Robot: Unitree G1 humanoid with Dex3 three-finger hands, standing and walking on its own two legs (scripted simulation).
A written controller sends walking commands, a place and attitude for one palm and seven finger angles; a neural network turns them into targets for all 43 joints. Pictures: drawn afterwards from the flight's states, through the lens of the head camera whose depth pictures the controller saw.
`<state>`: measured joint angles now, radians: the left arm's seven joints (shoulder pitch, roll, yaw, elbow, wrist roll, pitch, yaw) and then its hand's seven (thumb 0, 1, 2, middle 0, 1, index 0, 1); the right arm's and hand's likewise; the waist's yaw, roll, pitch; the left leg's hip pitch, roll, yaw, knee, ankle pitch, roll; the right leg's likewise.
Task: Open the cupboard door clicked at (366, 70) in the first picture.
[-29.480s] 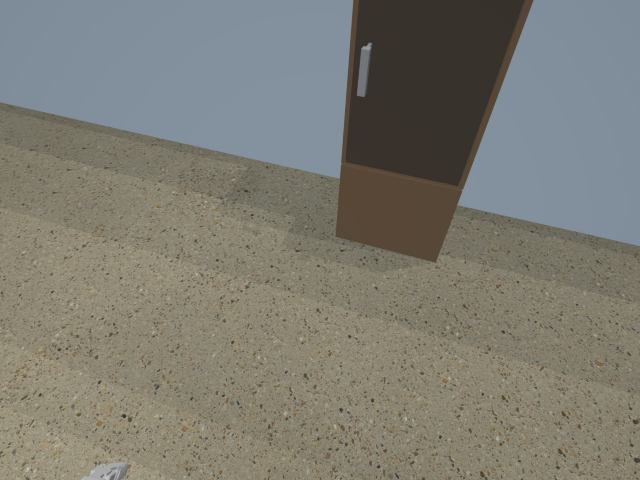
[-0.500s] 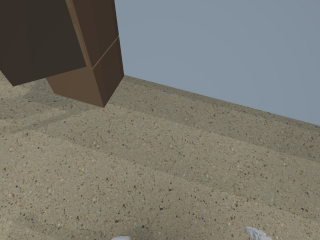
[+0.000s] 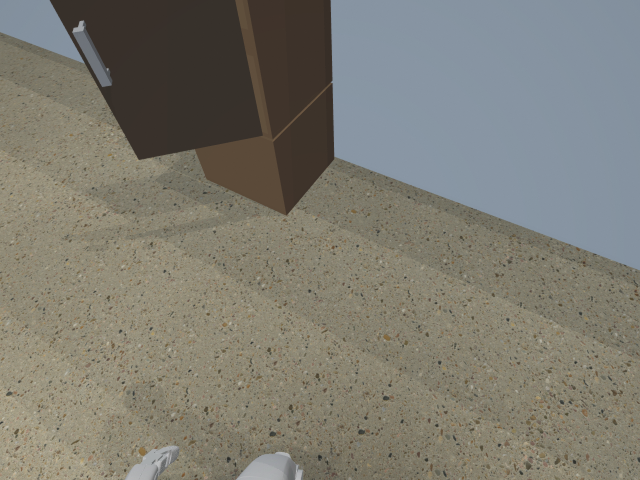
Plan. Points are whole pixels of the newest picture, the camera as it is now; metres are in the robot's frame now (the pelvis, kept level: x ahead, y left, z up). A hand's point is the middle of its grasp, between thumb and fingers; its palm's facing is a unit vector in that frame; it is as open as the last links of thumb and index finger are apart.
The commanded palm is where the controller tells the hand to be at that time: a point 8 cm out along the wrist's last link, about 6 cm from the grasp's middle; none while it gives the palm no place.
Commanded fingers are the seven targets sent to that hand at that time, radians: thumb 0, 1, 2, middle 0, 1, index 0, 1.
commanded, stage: turn to face it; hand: left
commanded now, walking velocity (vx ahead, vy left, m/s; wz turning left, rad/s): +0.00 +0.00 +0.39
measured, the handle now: (94, 53) +1.00 +0.58 +0.01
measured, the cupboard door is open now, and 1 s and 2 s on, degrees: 46 46 46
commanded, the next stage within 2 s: take the last steps up to it in 0.22 s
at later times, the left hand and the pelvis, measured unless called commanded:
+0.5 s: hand out of the picture +0.00 +0.23 -0.17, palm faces +0.24 -0.95 -0.22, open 7.4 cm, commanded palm none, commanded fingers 0.00 0.90 0.90 -0.20 -0.30 -0.20 -0.30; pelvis +0.01 +0.02 +0.01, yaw +11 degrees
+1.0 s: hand out of the picture +0.02 +0.16 -0.16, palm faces +0.35 -0.93 -0.13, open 7.4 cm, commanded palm none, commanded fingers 0.00 0.90 0.90 -0.20 -0.30 -0.20 -0.30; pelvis +0.12 +0.04 +0.01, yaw +17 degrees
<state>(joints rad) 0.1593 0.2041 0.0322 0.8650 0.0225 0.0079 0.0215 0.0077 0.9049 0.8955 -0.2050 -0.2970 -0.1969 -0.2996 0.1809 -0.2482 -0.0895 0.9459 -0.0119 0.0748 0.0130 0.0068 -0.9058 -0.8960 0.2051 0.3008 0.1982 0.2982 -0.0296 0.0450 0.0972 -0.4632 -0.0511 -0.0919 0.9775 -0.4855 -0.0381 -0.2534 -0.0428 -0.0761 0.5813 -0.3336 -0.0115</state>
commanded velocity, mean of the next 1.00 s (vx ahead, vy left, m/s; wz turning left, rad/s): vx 0.21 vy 0.06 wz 0.15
